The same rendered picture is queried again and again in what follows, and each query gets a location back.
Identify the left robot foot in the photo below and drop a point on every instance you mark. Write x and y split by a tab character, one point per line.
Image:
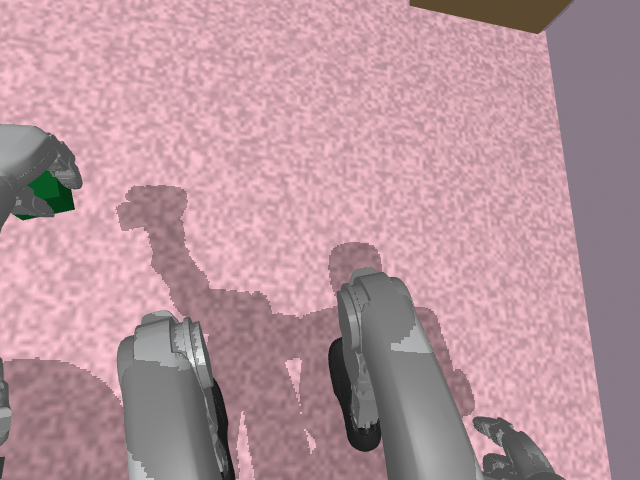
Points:
222	433

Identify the right robot foot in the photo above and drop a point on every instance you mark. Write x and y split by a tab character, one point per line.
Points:
360	438

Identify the left robot hand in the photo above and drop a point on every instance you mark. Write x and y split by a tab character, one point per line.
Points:
26	152

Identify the right robot hand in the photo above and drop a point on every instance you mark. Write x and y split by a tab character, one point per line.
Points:
523	457

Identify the left robot arm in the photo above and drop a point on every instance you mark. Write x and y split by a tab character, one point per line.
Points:
7	203

